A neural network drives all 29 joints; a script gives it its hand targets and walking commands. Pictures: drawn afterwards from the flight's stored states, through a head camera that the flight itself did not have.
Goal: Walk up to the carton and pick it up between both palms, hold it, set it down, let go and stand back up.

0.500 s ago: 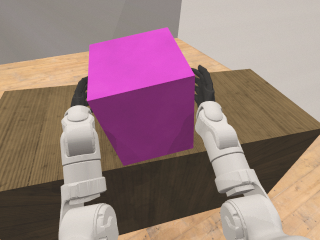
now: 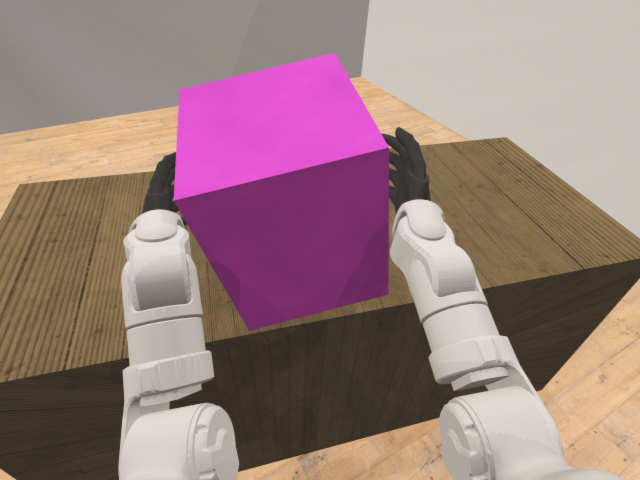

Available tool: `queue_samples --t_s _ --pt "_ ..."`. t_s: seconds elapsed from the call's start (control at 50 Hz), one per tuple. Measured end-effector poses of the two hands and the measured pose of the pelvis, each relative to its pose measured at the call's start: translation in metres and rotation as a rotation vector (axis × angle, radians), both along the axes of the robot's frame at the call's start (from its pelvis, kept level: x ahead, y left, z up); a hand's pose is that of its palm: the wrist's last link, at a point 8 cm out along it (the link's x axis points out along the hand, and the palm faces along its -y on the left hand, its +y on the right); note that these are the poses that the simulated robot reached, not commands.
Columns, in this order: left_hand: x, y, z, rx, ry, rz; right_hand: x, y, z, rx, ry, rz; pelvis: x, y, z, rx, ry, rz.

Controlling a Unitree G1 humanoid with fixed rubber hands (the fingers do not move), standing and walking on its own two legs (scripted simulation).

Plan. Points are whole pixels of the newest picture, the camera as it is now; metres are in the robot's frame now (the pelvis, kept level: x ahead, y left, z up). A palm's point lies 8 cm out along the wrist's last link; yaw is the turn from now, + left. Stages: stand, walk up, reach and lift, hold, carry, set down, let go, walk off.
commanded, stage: hold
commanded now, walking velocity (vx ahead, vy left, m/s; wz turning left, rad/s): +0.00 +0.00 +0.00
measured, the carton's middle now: (290, 198) +0.42 +0.01 +0.18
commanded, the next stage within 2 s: none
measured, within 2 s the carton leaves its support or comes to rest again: neither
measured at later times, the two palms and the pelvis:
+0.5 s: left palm (160, 220) +0.36 +0.16 +0.19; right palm (406, 196) +0.36 -0.12 +0.22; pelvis +0.00 +0.00 +0.00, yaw +0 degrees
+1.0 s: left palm (161, 221) +0.35 +0.16 +0.20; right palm (410, 199) +0.35 -0.12 +0.22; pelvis +0.00 +0.00 +0.00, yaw +0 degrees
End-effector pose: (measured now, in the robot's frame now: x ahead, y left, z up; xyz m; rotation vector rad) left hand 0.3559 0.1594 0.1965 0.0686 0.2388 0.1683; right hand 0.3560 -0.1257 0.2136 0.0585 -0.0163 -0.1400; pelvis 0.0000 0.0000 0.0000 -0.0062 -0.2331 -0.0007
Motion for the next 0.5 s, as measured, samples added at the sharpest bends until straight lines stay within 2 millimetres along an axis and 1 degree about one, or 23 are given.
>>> queue_samples --t_s 0.24,0.36,0.5 --pt "0.0007 -0.0007 0.0014 -0.007 -0.009 -0.009 -0.0014 -0.0009 0.0028 -0.005 -0.009 -0.007 0.0022 0.0019 0.0003 -0.001 -0.006 -0.007" --pt "0.0029 -0.0010 -0.0013 -0.007 0.007 -0.009 0.0012 -0.0009 0.0021 -0.012 0.005 -0.009 0.0022 0.0020 0.0000 -0.002 -0.004 -0.007" --pt "0.0006 0.0034 -0.0022 -0.010 0.000 0.001 0.0014 0.0035 0.0016 -0.016 -0.004 0.001 0.0032 0.0023 0.0000 -0.003 -0.002 -0.003"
